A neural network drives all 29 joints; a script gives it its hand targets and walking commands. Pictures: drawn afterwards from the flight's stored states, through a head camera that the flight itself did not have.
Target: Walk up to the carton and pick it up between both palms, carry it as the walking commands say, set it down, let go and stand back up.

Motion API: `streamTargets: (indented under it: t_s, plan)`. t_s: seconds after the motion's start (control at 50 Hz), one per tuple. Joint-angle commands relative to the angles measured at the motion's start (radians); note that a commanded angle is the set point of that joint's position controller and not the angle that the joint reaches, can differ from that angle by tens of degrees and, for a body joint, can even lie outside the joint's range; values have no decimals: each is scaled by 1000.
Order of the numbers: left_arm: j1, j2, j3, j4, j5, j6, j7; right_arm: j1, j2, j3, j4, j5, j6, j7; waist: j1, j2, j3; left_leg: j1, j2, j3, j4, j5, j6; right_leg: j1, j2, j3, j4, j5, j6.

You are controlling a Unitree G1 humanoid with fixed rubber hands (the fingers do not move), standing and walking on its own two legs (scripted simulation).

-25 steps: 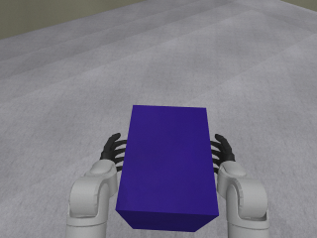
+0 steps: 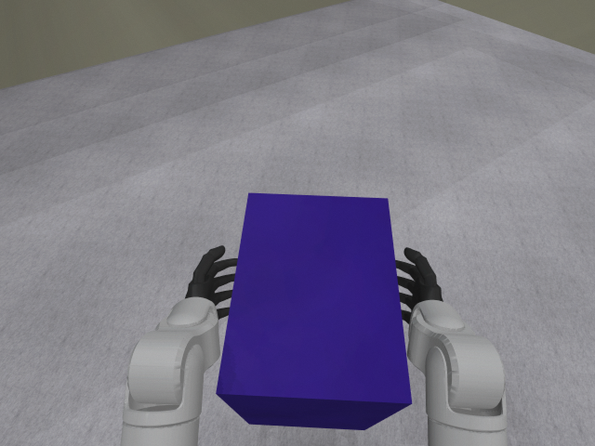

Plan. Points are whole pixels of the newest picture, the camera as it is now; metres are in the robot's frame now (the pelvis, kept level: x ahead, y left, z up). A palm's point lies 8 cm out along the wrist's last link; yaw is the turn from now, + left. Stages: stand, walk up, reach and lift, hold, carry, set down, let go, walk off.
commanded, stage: carry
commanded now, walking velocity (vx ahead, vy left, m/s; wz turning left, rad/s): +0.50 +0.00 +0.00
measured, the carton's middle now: (311, 322) +0.29 +0.00 +0.02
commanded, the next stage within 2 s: none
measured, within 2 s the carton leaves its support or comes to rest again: neither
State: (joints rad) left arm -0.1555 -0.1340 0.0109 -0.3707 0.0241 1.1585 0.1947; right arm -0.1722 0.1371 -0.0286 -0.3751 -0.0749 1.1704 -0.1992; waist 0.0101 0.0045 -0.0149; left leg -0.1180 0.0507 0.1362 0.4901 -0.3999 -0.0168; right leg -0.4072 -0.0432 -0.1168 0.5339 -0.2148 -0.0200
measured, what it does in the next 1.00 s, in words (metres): walks ahead: left foot, then right foot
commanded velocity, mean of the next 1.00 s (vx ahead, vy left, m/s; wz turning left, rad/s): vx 0.31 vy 0.00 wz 0.00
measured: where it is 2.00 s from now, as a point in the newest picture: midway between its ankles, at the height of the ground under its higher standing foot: (310, 264)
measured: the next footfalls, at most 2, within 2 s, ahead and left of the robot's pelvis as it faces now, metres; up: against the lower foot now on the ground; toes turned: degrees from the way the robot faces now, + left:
left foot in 0.32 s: +0.33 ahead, +0.12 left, +0.00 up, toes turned +9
right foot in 0.64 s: +0.54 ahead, -0.12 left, +0.00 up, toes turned -7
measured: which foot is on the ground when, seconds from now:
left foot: down 0.00-0.00, up 0.02-0.30, down 0.32-0.64, up 0.66-0.84, down 0.86-1.00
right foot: down 0.00-0.34, up 0.36-0.62, down 0.64-0.92, up 0.94-1.00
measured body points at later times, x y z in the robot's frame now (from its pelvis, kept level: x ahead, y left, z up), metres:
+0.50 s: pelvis +0.32 +0.01 +0.01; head +0.36 +0.02 +0.46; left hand +0.60 +0.15 +0.07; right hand +0.61 -0.12 +0.08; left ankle +0.29 +0.11 -0.73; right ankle +0.26 -0.11 -0.67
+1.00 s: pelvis +0.62 +0.01 +0.01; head +0.65 +0.02 +0.46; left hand +0.90 +0.15 +0.08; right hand +0.91 -0.11 +0.08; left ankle +0.59 +0.09 -0.73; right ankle +0.53 -0.12 -0.72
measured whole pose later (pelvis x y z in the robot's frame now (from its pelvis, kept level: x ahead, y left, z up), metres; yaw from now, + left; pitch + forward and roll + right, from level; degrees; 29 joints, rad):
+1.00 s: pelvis +0.62 +0.01 +0.01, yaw +2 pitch +4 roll -2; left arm -0.15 -0.13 0.01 -0.39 0.02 1.16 0.20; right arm -0.16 0.14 -0.02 -0.38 -0.07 1.15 -0.20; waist 0.01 0.01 -0.01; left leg -0.28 0.03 0.14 0.50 -0.29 0.05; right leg -0.20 -0.05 -0.15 0.53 -0.42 0.01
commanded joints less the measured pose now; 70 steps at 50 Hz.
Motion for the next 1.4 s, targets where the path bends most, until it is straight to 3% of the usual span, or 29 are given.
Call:
streamTargets:
  t_s: [0.0, 0.04, 0.16, 0.28, 0.3, 0.32, 0.36, 0.46, 0.52, 0.56, 0.58, 0.6, 0.64, 0.68, 0.72, 0.8, 0.86, 0.92, 1.02, 1.08, 1.1, 1.14, 1.18, 1.2, 1.24, 1.26, 1.32, 1.34, 1.38]
  plan:
    - [-359, -933, -533, -137, -255, -25, -121, -398, 944, 565, -144, 296, -27, 129, 24, -302, -427, -558, -70, -15, 574, -159, 0, 804, -385, 579, -236, 467, -200]
    - [-352, -951, -522, -139, -265, -23, -131, -374, 966, 549, -109, 300, -32, 130, 20, -122, -430, -611, 11, -110, 630, -68, 16, 760, -374, 429, -205, 520, -195]
    - [-373, -1005, -514, -165, -296, -56, -156, -424, 1026, 583, -189, 310, -64, 124, 19, -240, -339, -451, -1, -7, 241, 104, -7, 572, -275, 167, -327, 358, -120]
    - [-419, -975, -557, -176, -284, -33, -128, -374, 997, 530, -117, 308, -46, 123, -19, -92, -424, 175, -66, 81, -86, 261, 37, 304, -128, -97, 51, 571, -7]
    - [-447, -954, -565, -208, -281, -35, -126, -366, 979, 528, -132, 306, -49, 128, -46, 3, -464, 377, 97, -195, -113, 158, 94, 82, -83, -91, 264, 345, 25]
    - [-446, -949, -575, -227, -284, -25, -126, -360, 949, 500, -108, 294, -45, 128, -47, 293, -492, 553, 341, -580, -155, 413, 225, -196, 29, -61, 508, -38, 47]
    - [-435, -967, -579, -169, -277, -19, -126, -368, 962, 506, -123, 296, -41, 133, -43, 175, -476, 524, 355, -459, -67, 844, 282, -313, -8, 97, 703, -272, 35]
    - [-404, -1000, -584, -213, -296, -59, -128, -346, 1004, 518, -150, 313, -73, 141, -40, 111, -401, 368, 244, -199, -141, 678, 161, -144, -3, 23, 187, -215, 60]
    - [-472, -1000, -597, -267, -308, -64, -136, -395, 1013, 539, -188, 316, -85, 142, -33, 240, -391, 197, 215, -97, -193, 423, 136, 50, 19, -30, 1, -42, 40]
    - [-413, -977, -571, -206, -279, -46, -133, -374, 980, 554, -164, 311, -65, 139, -14, 144, -386, 142, 153, -3, -34, 558, 92, 218, 77, -96, -163, 104, 37]
    - [-391, -980, -577, -188, -281, -36, -126, -344, 962, 535, -152, 289, -58, 128, 6, 84, -410, 21, 103, 56, 113, 616, 39, 408, 37, -45, -198, 114, 11]
    - [-352, -935, -547, -166, -262, -31, -129, -378, 943, 558, -161, 298, -47, 130, 27, -147, -467, -239, 21, 87, 385, 395, -19, 651, -189, 256, -201, 154, -64]
    - [-357, -938, -552, -162, -274, -26, -126, -367, 935, 563, -165, 298, -34, 132, 25, -293, -473, -574, -81, -37, 638, -188, -2, 867, -390, 536, -164, 755, -228]
    - [-332, -942, -524, -136, -255, -26, -132, -319, 961, 550, -87, 301, -32, 135, 18, -127, -424, -563, 23, -124, 543, -76, 15, 754, -358, 342, -156, 784, -170]
    - [-375, -1015, -543, -155, -277, -45, -149, -388, 1008, 560, -154, 321, -55, 140, 13, -160, -385, -453, 42, -111, 263, -42, -4, 650, -285, 210, -171, 730, -103]
    - [-381, -1001, -554, -180, -268, -54, -134, -367, 1015, 561, -144, 321, -62, 138, -8, -225, -401, -93, -43, 54, -124, 292, -4, 458, -191, 10, -99, 592, -30]
    - [-421, -1003, -604, -243, -287, -57, -133, -380, 989, 538, -186, 314, -79, 144, -14, 104, -532, 358, 252, -232, -4, 1240, 108, 138, -83, -40, 108, 201, 65]
    - [-414, -1000, -597, -219, -280, -39, -125, -294, 970, 509, -126, 295, -58, 149, -33, 244, -485, 522, 309, -218, 53, 1721, 164, -97, -2, -17, 93, -285, 74]
    - [-384, -1000, -592, -213, -298, -41, -128, -307, 955, 513, -168, 303, -64, 145, -14, 196, -456, 382, 178, -38, 126, 1498, 72, 109, 31, -112, -212, 81, 84]
    - [-369, -997, -576, -189, -281, -45, -133, -369, 956, 555, -213, 321, -59, 143, -6, -83, -472, -128, 45, 40, 234, 743, -18, 604, -141, 50, -30, 1160, 19]
    - [-400, -1005, -599, -230, -293, -49, -138, -361, 970, 551, -230, 323, -61, 147, -7, -161, -440, -339, -27, 80, 169, 225, -38, 770, -218, 116, 28, 1415, -48]
    - [-303, -990, -565, -158, -267, -34, -129, -331, 956, 563, -217, 324, -50, 138, -2, -278, -413, -487, -71, 72, 18, -7, -19, 944, -237, 134, 96, 1625, -54]
    - [-364, -972, -569, -197, -278, -38, -132, -314, 977, 564, -163, 324, -43, 142, -33, -213, -412, -156, -60, 104, -176, 339, -6, 674, -155, -6, 149, 1369, 9]
    - [-362, -983, -569, -181, -280, -45, -137, -343, 964, 543, -180, 315, -60, 147, -39, -66, -474, 124, -10, 61, -111, 862, 19, 441, -82, -71, 251, 1045, 48]
    - [-403, -925, -517, -90, -245, -67, -139, -287, 919, 448, -10, 279, -87, 157, -62, 413, -436, 781, 233, -182, 120, 2015, 156, -362, 113, -117, 343, -373, 68]
    - [-414, -930, -532, -66, -243, -84, -134, -296, 903, 435, -27, 270, -103, 157, -62, 334, -422, 765, 264, -231, 108, 1973, 164, -413, 105, -53, 328, -451, 53]
    - [-412, -972, -539, -119, -270, -144, -141, -383, 923, 479, -154, 282, -161, 158, -44, 142, -374, 600, 186, -111, 152, 1658, 94, -265, 124, -100, 53, -235, 47]
    - [-402, -937, -496, -51, -234, -159, -141, -384, 888, 455, -70, 261, -172, 160, -24, 197, -397, 506, 142, -7, 227, 1678, 53, -102, 136, -137, -101, -76, 45]
    - [-427, -1021, -614, -250, -303, -154, -143, -392, 957, 571, -268, 326, -168, 156, 2, 56, -490, -12, 56, 22, 417, 940, -19, 479, -48, 43, -98, 825, -43]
